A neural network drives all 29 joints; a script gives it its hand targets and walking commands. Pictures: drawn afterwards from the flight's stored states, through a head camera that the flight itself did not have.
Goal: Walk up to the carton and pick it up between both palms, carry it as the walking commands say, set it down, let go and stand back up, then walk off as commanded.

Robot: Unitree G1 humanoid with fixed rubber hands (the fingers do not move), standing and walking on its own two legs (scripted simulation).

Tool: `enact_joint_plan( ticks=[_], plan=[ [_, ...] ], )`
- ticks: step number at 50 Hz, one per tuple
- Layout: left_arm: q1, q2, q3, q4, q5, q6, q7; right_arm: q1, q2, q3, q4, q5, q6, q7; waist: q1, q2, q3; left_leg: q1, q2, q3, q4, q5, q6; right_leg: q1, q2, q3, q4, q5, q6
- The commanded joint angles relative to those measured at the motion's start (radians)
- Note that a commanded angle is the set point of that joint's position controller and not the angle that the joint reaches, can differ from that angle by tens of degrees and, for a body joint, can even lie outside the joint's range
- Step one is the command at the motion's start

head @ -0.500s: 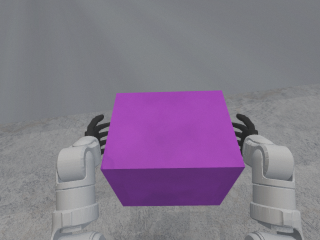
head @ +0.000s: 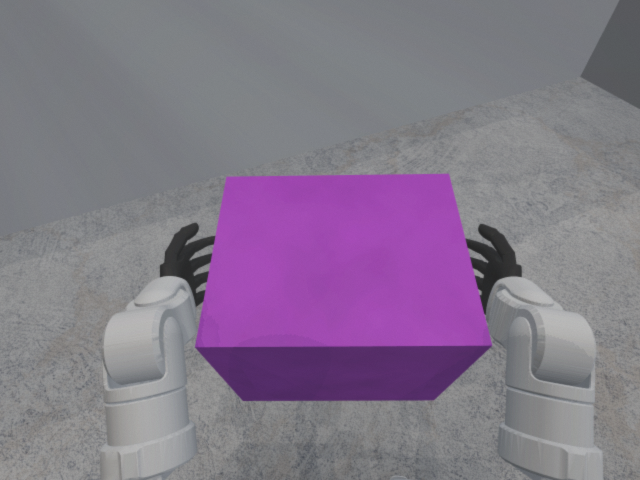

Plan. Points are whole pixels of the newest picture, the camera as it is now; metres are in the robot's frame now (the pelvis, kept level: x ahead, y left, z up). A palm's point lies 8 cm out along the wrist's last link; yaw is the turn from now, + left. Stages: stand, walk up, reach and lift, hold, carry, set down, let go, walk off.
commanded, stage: carry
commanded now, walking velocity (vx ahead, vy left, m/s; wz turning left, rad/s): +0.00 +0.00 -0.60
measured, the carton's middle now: (337, 296) +0.35 +0.01 +0.03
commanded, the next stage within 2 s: none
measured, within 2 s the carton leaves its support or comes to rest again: neither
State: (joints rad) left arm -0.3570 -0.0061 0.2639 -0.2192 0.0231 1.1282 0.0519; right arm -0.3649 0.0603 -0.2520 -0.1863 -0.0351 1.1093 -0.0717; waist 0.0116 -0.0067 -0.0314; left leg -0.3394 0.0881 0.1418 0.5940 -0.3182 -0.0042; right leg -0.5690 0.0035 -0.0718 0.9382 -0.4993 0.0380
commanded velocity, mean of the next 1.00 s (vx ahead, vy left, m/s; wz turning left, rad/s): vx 0.00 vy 0.00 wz -0.60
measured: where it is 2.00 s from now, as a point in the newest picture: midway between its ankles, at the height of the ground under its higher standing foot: outside the picture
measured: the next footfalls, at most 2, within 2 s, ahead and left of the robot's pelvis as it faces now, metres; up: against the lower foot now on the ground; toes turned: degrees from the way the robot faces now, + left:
right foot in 0.18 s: +0.02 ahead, -0.14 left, +0.00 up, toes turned -16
left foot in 0.50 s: -0.02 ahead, +0.07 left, +0.00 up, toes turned -11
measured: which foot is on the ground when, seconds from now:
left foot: down 0.00-0.18, up 0.20-0.48, down 0.50-0.82, up 0.84-1.00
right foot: up 0.00-0.16, down 0.18-0.52, up 0.54-0.80, down 0.82-1.00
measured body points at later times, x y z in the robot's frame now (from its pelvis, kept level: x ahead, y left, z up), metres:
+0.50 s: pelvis -0.08 -0.03 -0.01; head -0.05 -0.04 +0.44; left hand +0.29 +0.04 +0.09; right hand +0.19 -0.31 +0.09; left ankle -0.06 +0.08 -0.73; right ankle -0.02 -0.13 -0.73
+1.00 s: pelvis -0.18 -0.07 -0.01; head -0.17 -0.09 +0.44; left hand +0.19 -0.12 +0.09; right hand -0.02 -0.41 +0.08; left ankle -0.11 +0.06 -0.67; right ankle -0.18 -0.15 -0.73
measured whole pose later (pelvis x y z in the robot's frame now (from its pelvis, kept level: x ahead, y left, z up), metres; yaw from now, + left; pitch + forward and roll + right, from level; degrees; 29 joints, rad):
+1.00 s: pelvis -0.18 -0.07 -0.01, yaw -33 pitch +4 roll +1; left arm -0.40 -0.07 0.27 -0.16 0.06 1.12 0.07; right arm -0.40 -0.01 -0.28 -0.14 -0.01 1.13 -0.06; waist -0.04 0.01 -0.03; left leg -0.56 0.09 0.08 1.05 -0.50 -0.09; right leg -0.45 0.01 -0.07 0.64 -0.25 -0.07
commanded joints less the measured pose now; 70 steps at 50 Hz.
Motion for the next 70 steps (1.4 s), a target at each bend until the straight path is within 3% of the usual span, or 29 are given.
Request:
enact_joint_plan(
  ticks=[1, 7, 9, 10, 11, 15, 22, 25, 26, 27, 28, 30, 33, 37, 39, 41, 42, 43, 45, 47, 56, 60, 61, 62, 63, 64, 66, 68, 70],
  plan=[
    [-0.629, -0.812, -0.766, -0.092, -0.263, -0.016, -0.038, -0.571, 0.699, 0.668, -0.138, 0.196, -0.018, 0.035, -0.009, 0.183, -0.341, 0.256, 0.293, -0.089, -0.09, 0.778, 0.079, 0.014, -0.048, -0.025, 0.053, 0.006, 0.017],
    [-0.596, -0.783, -0.74, -0.028, -0.267, 0.013, -0.028, -0.517, 0.625, 0.618, -0.094, 0.163, 0.01, 0.019, -0.009, 0.225, -0.364, 0.255, 0.272, -0.001, 0.012, 0.622, 0.024, 0.192, 0.011, -0.135, -0.385, 0.227, 0.017],
    [-0.567, -0.763, -0.704, 0.008, -0.253, 0.019, -0.028, -0.53, 0.623, 0.608, -0.068, 0.163, 0.017, 0.016, 0.009, 0.077, -0.383, 0.063, 0.213, -0.004, 0.177, 0.362, -0.054, 0.416, -0.127, 0.063, -0.524, 0.482, -0.013],
    [-0.644, -0.734, -0.679, 0.019, -0.238, 0.006, -0.021, -0.614, 0.623, 0.625, -0.062, 0.171, 0.023, 0.017, 0.006, -0.183, -0.386, -0.205, 0.096, 0.048, 0.32, -0.149, -0.118, 0.567, -0.363, 0.362, -0.422, 1.084, -0.126],
    [-0.573, -0.744, -0.683, 0.02, -0.226, 0.009, -0.022, -0.603, 0.658, 0.647, -0.052, 0.189, 0.023, 0.024, 0.009, -0.217, -0.367, -0.26, 0.049, -0.013, 0.434, -0.353, -0.123, 0.54, -0.365, 0.365, -0.385, 1.238, -0.191],
    [-0.592, -0.795, -0.669, -0.085, -0.209, -0.022, -0.031, -0.653, 0.792, 0.717, -0.1, 0.272, 0.002, 0.06, 0.002, -0.176, -0.398, -0.274, 0.032, -0.093, 0.463, -0.191, -0.09, 0.492, -0.266, 0.231, -0.407, 0.902, -0.174],
    [-0.534, -0.767, -0.674, -0.096, -0.172, -0.037, -0.015, -0.62, 0.78, 0.729, -0.094, 0.283, -0.01, 0.061, 0.01, -0.157, -0.435, -0.106, -0.067, -0.079, 0.207, -0.169, -0.069, 0.398, -0.248, 0.316, -0.507, 0.552, -0.166],
    [-0.591, -0.752, -0.691, -0.099, -0.184, -0.034, -0.011, -0.626, 0.767, 0.713, -0.075, 0.265, -0.011, 0.055, -0.012, -0.121, -0.441, 0.15, -0.063, -0.051, -0.102, -0.041, -0.036, 0.277, -0.193, 0.282, -0.496, 0.437, -0.108],
    [-0.61, -0.747, -0.695, -0.087, -0.187, -0.031, -0.011, -0.622, 0.754, 0.701, -0.059, 0.255, -0.009, 0.053, -0.018, -0.056, -0.439, 0.28, 0.024, -0.13, -0.19, -0.002, -0.013, 0.17, -0.158, 0.246, -0.428, 0.303, -0.071],
    [-0.596, -0.757, -0.719, -0.099, -0.197, -0.021, -0.018, -0.561, 0.736, 0.675, -0.053, 0.229, -0.014, 0.049, -0.038, 0.246, -0.419, 0.291, 0.293, -0.378, -0.25, 0.088, 0.096, -0.005, -0.046, 0.097, -0.22, 0.071, -0.011],
    [-0.579, -0.786, -0.722, -0.126, -0.201, -0.016, -0.022, -0.511, 0.752, 0.685, -0.095, 0.236, -0.011, 0.051, -0.038, 0.334, -0.362, 0.261, 0.458, -0.444, -0.283, 0.352, 0.194, -0.113, -0.01, -0.012, 0.058, -0.103, 0.004],
    [-0.657, -0.803, -0.739, -0.099, -0.232, -0.023, -0.027, -0.556, 0.723, 0.671, -0.093, 0.194, -0.015, 0.044, -0.022, 0.103, -0.34, 0.214, 0.361, -0.253, -0.194, 0.593, 0.161, -0.037, -0.055, 0.026, 0.192, -0.036, 0.007],
    [-0.619, -0.814, -0.754, -0.048, -0.255, -0.013, -0.035, -0.557, 0.672, 0.642, -0.118, 0.174, -0.016, 0.034, -0.011, 0.172, -0.306, 0.217, 0.259, -0.063, -0.146, 0.604, 0.074, 0.006, -0.034, -0.049, 0.063, 0.017, 0.023],
    [-0.622, -0.787, -0.737, -0.017, -0.261, 0.016, -0.019, -0.528, 0.617, 0.607, -0.092, 0.16, 0.011, 0.02, -0.029, 0.262, -0.316, 0.261, 0.281, -0.045, -0.116, 0.565, 0.066, 0.087, -0.006, -0.116, -0.191, 0.03, 0.022],
    [-0.577, -0.776, -0.712, 0.013, -0.251, 0.03, -0.017, -0.496, 0.611, 0.597, -0.067, 0.156, 0.026, 0.02, -0.014, 0.228, -0.34, 0.263, 0.262, -0.007, -0.039, 0.52, 0.02, 0.193, 0.014, -0.138, -0.431, 0.218, 0.022],
    [-0.545, -0.764, -0.678, 0.044, -0.24, 0.036, -0.02, -0.514, 0.618, 0.595, -0.051, 0.163, 0.032, 0.021, 0.007, 0.061, -0.359, 0.06, 0.208, -0.012, 0.149, 0.307, -0.052, 0.417, -0.128, 0.062, -0.561, 0.428, -0.007],
    [-0.637, -0.739, -0.655, 0.046, -0.229, 0.02, -0.014, -0.617, 0.622, 0.617, -0.055, 0.174, 0.035, 0.024, 0.008, -0.23, -0.363, -0.228, 0.085, 0.048, 0.308, -0.178, -0.108, 0.562, -0.363, 0.374, -0.45, 1.007, -0.125],
    [-0.589, -0.76, -0.664, 0.039, -0.223, 0.021, -0.016, -0.62, 0.666, 0.642, -0.049, 0.194, 0.032, 0.031, 0.006, -0.239, -0.338, -0.291, 0.037, -0.016, 0.445, -0.361, -0.111, 0.531, -0.36, 0.367, -0.399, 1.221, -0.193],
    [-0.53, -0.792, -0.653, -0.006, -0.207, 0.012, -0.027, -0.605, 0.758, 0.689, -0.066, 0.24, 0.026, 0.05, 0.002, -0.158, -0.373, -0.309, 0.034, -0.088, 0.51, -0.301, -0.087, 0.528, -0.31, 0.27, -0.41, 1.049, -0.194],
    [-0.596, -0.819, -0.65, -0.067, -0.201, -0.018, -0.027, -0.666, 0.806, 0.719, -0.096, 0.278, 0.005, 0.067, 0.0, -0.176, -0.399, -0.311, 0.031, -0.099, 0.522, -0.178, -0.077, 0.508, -0.257, 0.223, -0.421, 0.866, -0.175],
    [-0.56, -0.777, -0.668, -0.077, -0.174, -0.037, -0.013, -0.635, 0.78, 0.722, -0.076, 0.272, -0.014, 0.058, 0.01, -0.15, -0.433, -0.152, -0.087, -0.104, 0.256, -0.179, -0.056, 0.437, -0.25, 0.378, -0.542, 0.55, -0.177],
    [-0.62, -0.774, -0.691, -0.077, -0.2, -0.029, -0.015, -0.621, 0.768, 0.692, -0.052, 0.243, -0.012, 0.049, -0.011, -0.125, -0.437, 0.147, -0.098, -0.054, -0.085, -0.081, -0.018, 0.301, -0.187, 0.332, -0.553, 0.452, -0.114],
    [-0.647, -0.771, -0.695, -0.067, -0.206, -0.027, -0.015, -0.619, 0.759, 0.68, -0.035, 0.233, -0.01, 0.047, -0.019, -0.112, -0.442, 0.304, -0.048, -0.067, -0.189, -0.024, -0.005, 0.197, -0.153, 0.289, -0.53, 0.382, -0.065],
    [-0.652, -0.772, -0.698, -0.047, -0.208, -0.022, -0.016, -0.612, 0.743, 0.666, -0.02, 0.221, -0.009, 0.046, -0.027, 0.01, -0.43, 0.415, 0.116, -0.2, -0.267, -0.021, 0.051, 0.049, -0.084, 0.197, -0.42, 0.24, -0.008],
    [-0.607, -0.798, -0.718, -0.066, -0.216, -0.009, -0.024, -0.523, 0.741, 0.642, -0.03, 0.202, -0.011, 0.044, -0.046, 0.343, -0.401, 0.326, 0.428, -0.468, -0.308, 0.18, 0.19, -0.073, 0.012, 0.038, -0.058, -0.043, 0.013],
    [-0.644, -0.818, -0.718, -0.09, -0.219, -0.013, -0.023, -0.551, 0.748, 0.661, -0.078, 0.221, -0.01, 0.045, -0.025, 0.257, -0.332, 0.275, 0.488, -0.408, -0.286, 0.44, 0.238, -0.129, -0.03, -0.002, 0.157, -0.105, 0.015],
    [-0.685, -0.838, -0.733, -0.065, -0.244, -0.015, -0.027, -0.582, 0.731, 0.652, -0.079, 0.185, -0.01, 0.042, -0.018, 0.061, -0.3, 0.196, 0.336, -0.194, -0.223, 0.555, 0.172, -0.046, -0.053, 0.027, 0.304, 0.011, 0.007],
    [-0.635, -0.843, -0.741, -0.025, -0.248, -0.007, -0.036, -0.57, 0.697, 0.632, -0.098, 0.171, -0.011, 0.038, -0.008, 0.12, -0.289, 0.221, 0.239, -0.062, -0.173, 0.589, 0.1, -0.032, -0.04, -0.023, 0.203, 0.066, 0.013],
    [-0.646, -0.836, -0.752, -0.018, -0.261, 0.005, -0.03, -0.581, 0.656, 0.616, -0.12, 0.173, -0.004, 0.035, -0.017, 0.207, -0.282, 0.247, 0.219, -0.052, -0.155, 0.583, 0.085, -0.01, -0.013, -0.07, 0.053, 0.035, 0.017]
  ],
)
